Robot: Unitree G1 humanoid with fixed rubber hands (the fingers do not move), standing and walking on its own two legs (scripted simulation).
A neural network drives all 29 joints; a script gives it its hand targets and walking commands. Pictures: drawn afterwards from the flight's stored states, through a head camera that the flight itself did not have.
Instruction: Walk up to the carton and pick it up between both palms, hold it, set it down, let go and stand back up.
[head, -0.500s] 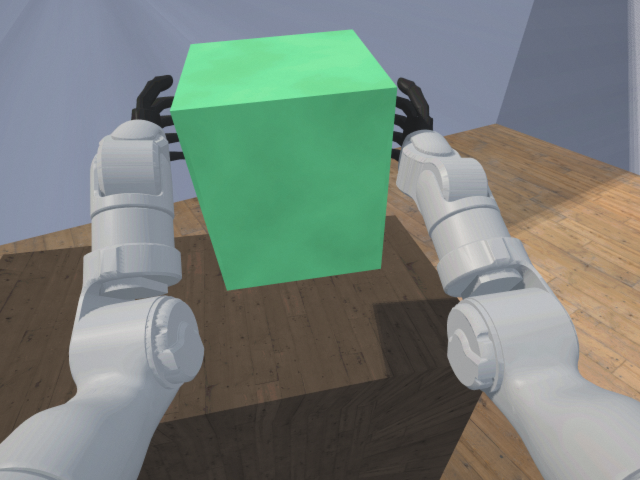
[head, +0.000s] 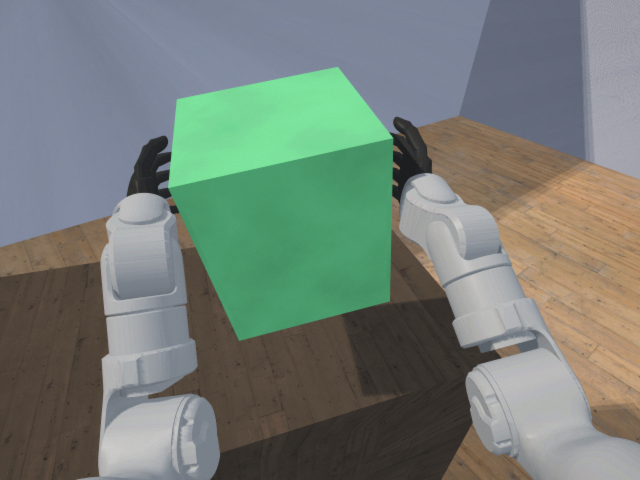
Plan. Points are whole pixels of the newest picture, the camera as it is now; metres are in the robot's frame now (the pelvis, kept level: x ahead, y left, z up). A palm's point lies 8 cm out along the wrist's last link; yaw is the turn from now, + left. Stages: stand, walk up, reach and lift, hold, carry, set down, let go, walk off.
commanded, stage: hold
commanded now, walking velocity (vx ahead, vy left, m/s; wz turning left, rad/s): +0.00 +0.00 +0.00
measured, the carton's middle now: (288, 204) +0.39 +0.00 +0.21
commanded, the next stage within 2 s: none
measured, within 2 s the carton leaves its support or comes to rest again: neither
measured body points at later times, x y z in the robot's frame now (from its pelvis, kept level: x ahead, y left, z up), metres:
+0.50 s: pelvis -0.06 -0.04 +0.00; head -0.15 -0.02 +0.44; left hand +0.32 +0.14 +0.27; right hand +0.32 -0.16 +0.28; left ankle +0.00 +0.11 -0.75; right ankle -0.04 -0.14 -0.75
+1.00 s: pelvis +0.00 -0.01 +0.00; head -0.11 +0.02 +0.44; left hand +0.36 +0.16 +0.27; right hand +0.35 -0.14 +0.29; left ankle +0.00 +0.11 -0.75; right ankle -0.04 -0.14 -0.75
